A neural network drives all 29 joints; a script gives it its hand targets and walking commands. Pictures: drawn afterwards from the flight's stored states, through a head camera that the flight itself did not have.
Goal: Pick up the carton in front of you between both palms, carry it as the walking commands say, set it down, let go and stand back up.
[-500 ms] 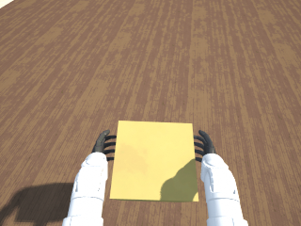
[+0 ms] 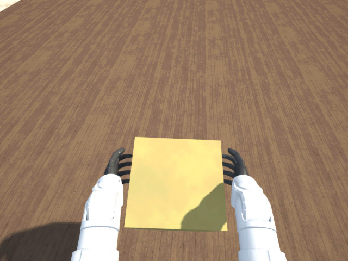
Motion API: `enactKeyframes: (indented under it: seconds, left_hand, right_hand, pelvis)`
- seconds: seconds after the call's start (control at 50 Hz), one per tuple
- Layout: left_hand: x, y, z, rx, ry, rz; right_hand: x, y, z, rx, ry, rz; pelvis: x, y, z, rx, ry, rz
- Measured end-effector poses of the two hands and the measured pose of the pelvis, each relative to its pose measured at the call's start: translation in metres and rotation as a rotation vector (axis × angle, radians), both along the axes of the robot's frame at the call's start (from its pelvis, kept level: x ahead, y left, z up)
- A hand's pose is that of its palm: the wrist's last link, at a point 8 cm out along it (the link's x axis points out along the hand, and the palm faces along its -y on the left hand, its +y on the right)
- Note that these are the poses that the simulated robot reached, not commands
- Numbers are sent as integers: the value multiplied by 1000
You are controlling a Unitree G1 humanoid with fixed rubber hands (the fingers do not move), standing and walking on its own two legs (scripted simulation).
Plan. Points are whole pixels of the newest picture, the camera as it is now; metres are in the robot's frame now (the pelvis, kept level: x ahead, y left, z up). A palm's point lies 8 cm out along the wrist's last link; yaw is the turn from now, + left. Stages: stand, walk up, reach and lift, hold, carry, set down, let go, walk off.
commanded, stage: carry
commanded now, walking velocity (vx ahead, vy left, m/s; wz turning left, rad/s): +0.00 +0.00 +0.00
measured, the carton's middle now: (174, 189) +0.32 +0.00 -0.07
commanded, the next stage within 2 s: none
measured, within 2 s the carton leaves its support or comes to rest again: neither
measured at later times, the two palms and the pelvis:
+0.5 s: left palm (126, 170) +0.32 +0.12 +0.03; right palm (247, 167) +0.33 -0.18 +0.03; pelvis +0.03 -0.03 -0.01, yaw +2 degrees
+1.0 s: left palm (117, 182) +0.29 +0.13 +0.04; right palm (247, 178) +0.30 -0.16 +0.04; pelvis +0.00 -0.02 -0.01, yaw +1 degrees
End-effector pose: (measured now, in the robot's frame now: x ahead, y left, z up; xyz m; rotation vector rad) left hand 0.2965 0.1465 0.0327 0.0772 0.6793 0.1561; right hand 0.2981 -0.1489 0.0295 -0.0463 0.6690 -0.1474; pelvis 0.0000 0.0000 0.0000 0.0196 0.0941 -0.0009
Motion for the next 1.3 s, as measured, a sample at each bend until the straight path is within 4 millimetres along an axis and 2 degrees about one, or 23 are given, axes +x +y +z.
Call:
enactKeyframes:
  seconds: [0.14, 0.26, 0.38, 0.56, 0.74, 0.96, 1.3]
  left_hand:
    - [15, -7, 9, 7, 3, -10]
    - [29, -22, 8, 14, -32, 4]
    - [29, -28, -4, 14, 12, -10]
    - [26, -25, -7, -17, -13, 27]
    - [13, -20, -4, -12, -9, 16]
    - [-6, -14, 2, -15, -15, 24]
    - [-30, -15, 3, -13, -6, 22]
  right_hand:
    - [14, -6, 7, 1, 3, -5]
    - [28, -21, 5, 9, -33, -1]
    - [29, -30, -7, 15, 9, 15]
    - [36, -26, -1, -14, -17, 25]
    - [20, -21, -2, -3, -12, 22]
    - [2, -15, 7, -2, -19, 29]
    - [-22, -17, 7, 2, -11, 25]
  pelvis:
    - [18, -5, 9, -1, -15, 10]
    - [25, -22, -3, 0, -49, 10]
    - [37, -32, -8, -13, -49, 26]
    - [31, -34, -12, -14, -45, 26]
    - [22, -27, -12, -14, -57, 24]
    - [1, -23, -9, -13, -72, 25]
    - [-23, -24, -7, -12, -72, 27]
